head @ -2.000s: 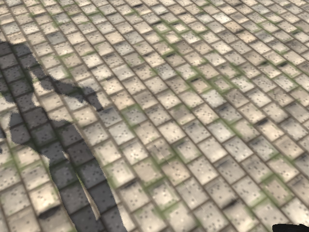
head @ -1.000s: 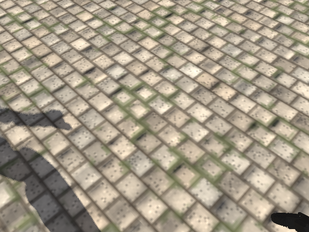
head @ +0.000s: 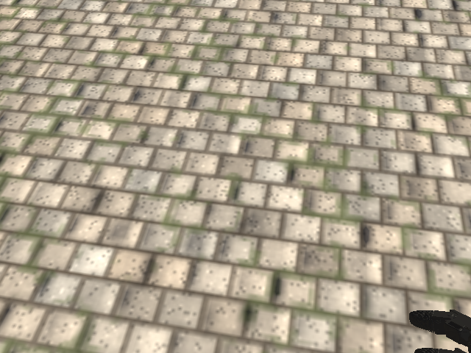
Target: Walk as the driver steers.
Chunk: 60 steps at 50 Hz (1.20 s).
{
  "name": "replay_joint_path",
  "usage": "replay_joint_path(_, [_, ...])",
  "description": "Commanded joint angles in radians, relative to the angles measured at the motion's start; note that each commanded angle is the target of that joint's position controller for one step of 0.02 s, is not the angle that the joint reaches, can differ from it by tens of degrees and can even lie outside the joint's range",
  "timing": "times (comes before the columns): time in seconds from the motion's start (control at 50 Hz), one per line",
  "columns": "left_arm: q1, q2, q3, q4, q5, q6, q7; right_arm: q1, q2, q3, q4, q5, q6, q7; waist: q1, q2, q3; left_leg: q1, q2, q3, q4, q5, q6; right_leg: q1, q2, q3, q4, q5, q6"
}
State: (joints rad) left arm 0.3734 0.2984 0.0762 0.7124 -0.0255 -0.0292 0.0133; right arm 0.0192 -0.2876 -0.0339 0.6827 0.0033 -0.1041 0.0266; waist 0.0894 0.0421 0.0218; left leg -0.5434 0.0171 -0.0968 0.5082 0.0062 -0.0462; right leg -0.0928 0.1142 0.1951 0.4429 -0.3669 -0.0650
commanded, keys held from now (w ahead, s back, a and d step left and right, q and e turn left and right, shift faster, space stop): w+e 1.00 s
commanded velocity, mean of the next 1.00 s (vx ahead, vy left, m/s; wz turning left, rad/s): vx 0.50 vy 0.00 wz -0.60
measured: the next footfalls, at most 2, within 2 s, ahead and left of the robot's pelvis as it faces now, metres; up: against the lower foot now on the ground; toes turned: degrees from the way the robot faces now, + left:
left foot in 0.04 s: +0.20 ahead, +0.14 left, +0.00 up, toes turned -6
right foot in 0.56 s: +0.42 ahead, -0.19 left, +0.00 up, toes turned -23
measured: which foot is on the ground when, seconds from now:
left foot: up 0.00-0.02, down 0.04-0.56, up 0.58-1.00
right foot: down 0.00-0.06, up 0.08-0.54, down 0.56-1.00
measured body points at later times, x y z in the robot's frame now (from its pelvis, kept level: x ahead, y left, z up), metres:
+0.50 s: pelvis +0.26 -0.01 +0.00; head +0.29 -0.04 +0.44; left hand +0.55 +0.14 -0.07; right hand +0.19 -0.30 -0.13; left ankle +0.16 +0.14 -0.73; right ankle +0.38 -0.18 -0.71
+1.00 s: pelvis +0.52 -0.14 +0.00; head +0.54 -0.17 +0.45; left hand +0.72 +0.09 -0.10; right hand +0.60 -0.47 -0.07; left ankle +0.74 -0.11 -0.72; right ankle +0.38 -0.17 -0.73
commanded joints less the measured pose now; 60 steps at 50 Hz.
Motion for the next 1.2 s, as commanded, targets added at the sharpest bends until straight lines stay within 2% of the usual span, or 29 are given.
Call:
replay_joint_path(0.02, [-0.028, 0.134, 0.037, -0.054, 0.001, -0.002, 0.006, 0.049, -0.142, -0.058, -0.051, 0.005, -0.027, -0.004, -0.094, -0.17, -0.044, 0.226, -0.016, 0.028, -0.056, -0.069, 0.05, -0.069, -0.223, 0.227, 0.014, 0.279, -0.104])
replay_joint_path(0.04, [-0.028, 0.088, 0.02, -0.061, 0.007, -0.005, 0.002, 0.153, -0.173, -0.072, -0.037, -0.009, -0.032, -0.011, -0.145, -0.143, -0.129, 0.414, 0.047, -0.014, -0.053, -0.079, 0.095, -0.116, -0.17, 0.182, 0.171, 0.288, -0.071])
replay_joint_path(0.06, [0.035, 0.029, 0.002, -0.079, 0.005, -0.01, 0.0, 0.281, -0.244, -0.09, -0.028, -0.03, -0.032, -0.018, -0.163, 0.023, -0.274, 0.756, 0.253, -0.271, -0.051, -0.164, 0.2, -0.364, -0.063, 0.063, 0.483, 0.111, -0.005])
replay_joint_path(0.08, [0.102, 0.038, -0.007, -0.1, -0.013, -0.016, 0.004, 0.362, -0.255, -0.099, 0.01, -0.014, -0.015, -0.01, -0.15, 0.303, -0.367, 0.916, 0.407, -0.673, -0.166, -0.449, 0.299, -0.61, -0.022, -0.016, 0.746, -0.236, 0.034])
replay_joint_path(0.1, [0.061, 0.131, 0.013, -0.083, -0.018, -0.013, 0.005, 0.321, -0.171, -0.076, -0.007, 0.002, -0.01, -0.009, -0.164, 0.173, -0.249, 0.83, 0.389, -0.652, -0.21, -0.618, 0.27, -0.699, -0.092, 0.006, 0.852, -0.179, 0.047])
replay_joint_path(0.12, [-0.034, 0.158, 0.022, -0.096, -0.011, -0.007, 0.004, 0.277, -0.134, -0.065, -0.014, -0.001, 0.0, -0.014, -0.174, 0.091, -0.135, 0.706, 0.351, -0.498, -0.22, -0.55, 0.233, -0.711, -0.124, -0.035, 0.873, -0.1, 0.053])
replay_joint_path(0.14, [-0.08, 0.149, 0.023, -0.107, 0.001, -0.005, 0.003, 0.231, -0.118, -0.057, -0.014, -0.012, 0.005, -0.016, -0.156, 0.038, -0.063, 0.584, 0.311, -0.38, -0.24, -0.42, 0.22, -0.683, -0.154, -0.053, 0.84, -0.036, 0.056])
replay_joint_path(0.18, [-0.085, 0.114, 0.025, -0.111, 0.0, 0.003, -0.005, 0.188, -0.084, -0.046, -0.001, -0.019, 0.003, -0.021, -0.114, 0.071, -0.011, 0.452, 0.248, -0.217, -0.287, -0.263, 0.204, -0.607, -0.204, -0.063, 0.767, 0.029, 0.054])
replay_joint_path(0.26, [-0.125, 0.059, 0.012, -0.133, 0.002, 0.018, -0.011, 0.198, -0.113, -0.06, 0.034, -0.008, -0.011, -0.023, -0.108, 0.054, 0.01, 0.426, 0.249, -0.056, -0.352, -0.1, 0.237, -0.629, -0.227, -0.09, 0.654, 0.112, 0.072])
replay_joint_path(0.38, [-0.27, 0.032, -0.004, -0.161, 0.004, 0.001, -0.043, 0.223, -0.161, -0.071, 0.073, -0.002, 0.005, -0.03, -0.155, 0.021, 0.033, 0.481, 0.226, 0.157, -0.36, 0.042, 0.205, -0.584, -0.215, -0.162, 0.34, 0.376, 0.066])
replay_joint_path(0.46, [-0.355, 0.039, -0.004, -0.2, 0.0, 0.001, -0.065, 0.268, -0.198, -0.083, 0.103, 0.018, 0.025, -0.03, -0.169, 0.021, 0.065, 0.573, 0.261, 0.218, -0.331, 0.113, 0.181, -0.556, -0.195, -0.213, 0.217, 0.33, 0.027])
replay_joint_path(0.5, [-0.331, 0.069, 0.012, -0.207, 0.006, 0.006, -0.069, 0.264, -0.228, -0.093, 0.106, 0.03, 0.037, -0.033, -0.132, 0.042, 0.033, 0.619, 0.266, 0.258, -0.228, 0.405, 0.162, -0.473, -0.145, -0.261, 0.189, 0.228, -0.013])
replay_joint_path(0.54, [-0.132, 0.134, 0.052, -0.162, 0.008, 0.014, -0.062, 0.246, -0.242, -0.096, 0.101, 0.04, 0.051, -0.039, -0.007, 0.042, -0.085, 0.582, 0.235, 0.311, 0.067, 0.653, 0.128, -0.19, -0.06, -0.311, 0.127, 0.215, -0.071])
replay_joint_path(0.56, [0.052, 0.199, 0.086, -0.11, 0.003, 0.023, -0.046, 0.259, -0.207, -0.082, 0.093, 0.026, 0.05, -0.044, 0.077, -0.009, -0.176, 0.389, 0.198, 0.319, 0.332, 0.494, 0.089, 0.113, -0.069, -0.236, 0.103, 0.245, -0.114])
replay_joint_path(0.58, [0.058, 0.321, 0.104, -0.105, -0.011, 0.022, -0.03, 0.336, -0.063, -0.034, 0.036, -0.029, 0.035, -0.034, -0.022, -0.302, -0.237, -0.069, 0.035, 0.297, 0.707, -0.428, 0.024, 0.449, -0.339, 0.273, 0.059, 0.149, -0.268])
replay_joint_path(0.6, [0.072, 0.282, 0.084, -0.149, -0.005, 0.0, -0.037, 0.283, -0.098, -0.027, 0.013, -0.005, -0.002, -0.023, 0.015, -0.258, -0.424, -0.211, -0.05, 0.041, 0.887, -0.619, 0.021, 0.531, -0.453, 0.667, -0.119, -0.064, -0.377])
replay_joint_path(0.62, [0.046, 0.209, 0.061, -0.134, 0.005, -0.017, -0.042, 0.175, -0.171, -0.047, -0.014, 0.036, -0.024, -0.014, 0.043, -0.172, -0.294, -0.305, 0.007, 0.001, 0.885, -0.519, 0.04, 0.459, -0.427, 0.54, -0.155, -0.027, -0.313])
replay_joint_path(0.64, [0.003, 0.183, 0.052, -0.128, 0.005, -0.027, -0.042, 0.149, -0.159, -0.039, -0.023, 0.036, -0.037, -0.014, 0.009, -0.126, -0.191, -0.286, 0.047, 0.01, 0.801, -0.431, 0.056, 0.319, -0.386, 0.415, -0.155, 0.048, -0.277])
replay_joint_path(0.68, [-0.118, 0.129, 0.031, -0.147, 0.017, -0.031, -0.037, 0.163, -0.165, -0.047, -0.004, -0.006, -0.034, -0.024, -0.075, -0.077, -0.101, -0.149, 0.099, 0.002, 0.65, -0.338, 0.045, 0.078, -0.315, 0.257, -0.173, 0.266, -0.236])
replay_joint_path(0.76, [-0.128, 0.143, 0.032, -0.134, 0.017, -0.036, -0.017, 0.159, -0.123, -0.04, -0.004, -0.022, 0.003, -0.021, -0.107, -0.073, -0.053, -0.071, 0.087, 0.034, 0.488, -0.254, -0.009, -0.104, -0.27, 0.148, -0.22, 0.433, -0.243])
replay_joint_path(0.86, [-0.058, 0.167, 0.039, -0.089, 0.007, -0.025, 0.004, -0.033, -0.071, -0.017, -0.05, -0.014, 0.002, -0.01, -0.036, -0.1, -0.003, 0.02, 0.015, 0.048, 0.128, 0.066, -0.031, -0.192, -0.192, 0.071, -0.208, 0.311, -0.169])
replay_joint_path(0.96, [0.002, 0.155, 0.039, -0.047, -0.003, -0.013, 0.008, -0.085, -0.116, -0.034, -0.077, 0.003, -0.013, 0.004, -0.025, -0.129, -0.003, 0.069, -0.011, 0.004, -0.003, 0.024, 0.004, -0.082, -0.238, 0.195, -0.098, 0.233, -0.14])
replay_joint_path(1.02, [-0.02, 0.13, 0.033, -0.048, 0.002, -0.002, 0.008, 0.054, -0.148, -0.059, -0.045, 0.001, -0.024, -0.003, -0.103, -0.163, -0.05, 0.26, -0.019, 0.035, -0.065, -0.068, 0.06, -0.065, -0.209, 0.223, 0.039, 0.316, -0.098])
replay_joint_path(1.04, [-0.024, 0.078, 0.013, -0.059, 0.01, -0.005, 0.004, 0.178, -0.185, -0.074, -0.032, -0.016, -0.03, -0.01, -0.162, -0.12, -0.161, 0.483, 0.082, -0.045, -0.043, -0.081, 0.115, -0.139, -0.156, 0.168, 0.243, 0.293, -0.063])
replay_joint_path(1.06, [0.088, 0.018, -0.006, -0.073, 0.0, -0.01, 0.004, 0.313, -0.268, -0.095, -0.016, -0.031, -0.023, -0.017, -0.157, 0.101, -0.331, 0.861, 0.315, -0.385, -0.058, -0.203, 0.256, -0.432, -0.026, 0.027, 0.583, 0.016, 0.019])
replay_joint_path(1.08, [0.121, 0.057, -0.009, -0.088, -0.015, -0.017, 0.006, 0.361, -0.247, -0.096, 0.014, -0.005, -0.009, -0.006, -0.151, 0.286, -0.366, 0.937, 0.423, -0.726, -0.18, -0.501, 0.319, -0.651, -0.039, -0.013, 0.788, -0.237, 0.043])
replay_joint_path(1.1, [0.038, 0.147, 0.015, -0.076, -0.019, -0.014, 0.007, 0.311, -0.163, -0.074, -0.004, 0.004, -0.004, -0.01, -0.173, 0.144, -0.222, 0.819, 0.385, -0.637, -0.22, -0.633, 0.276, -0.717, -0.1, 0.004, 0.87, -0.155, 0.052])
replay_joint_path(1.12, [-0.051, 0.168, 0.021, -0.093, -0.009, -0.007, 0.008, 0.256, -0.132, -0.063, -0.011, -0.003, 0.005, -0.015, -0.173, 0.07, -0.117, 0.686, 0.346, -0.483, -0.229, -0.539, 0.238, -0.711, -0.132, -0.042, 0.873, -0.08, 0.055])
replay_joint_path(1.2, [-0.082, 0.084, 0.015, -0.102, -0.003, 0.007, -0.006, 0.184, -0.078, -0.045, 0.015, -0.014, 0.0, -0.02, -0.107, 0.079, -0.001, 0.413, 0.228, -0.161, -0.32, -0.223, 0.215, -0.58, -0.209, -0.077, 0.73, 0.041, 0.053])
Keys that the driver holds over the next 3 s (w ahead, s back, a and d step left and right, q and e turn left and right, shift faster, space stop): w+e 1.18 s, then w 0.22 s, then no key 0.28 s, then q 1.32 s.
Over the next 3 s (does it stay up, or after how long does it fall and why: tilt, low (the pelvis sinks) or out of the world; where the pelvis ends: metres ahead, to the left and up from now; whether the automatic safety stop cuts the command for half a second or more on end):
stays up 0.81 -0.39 0.01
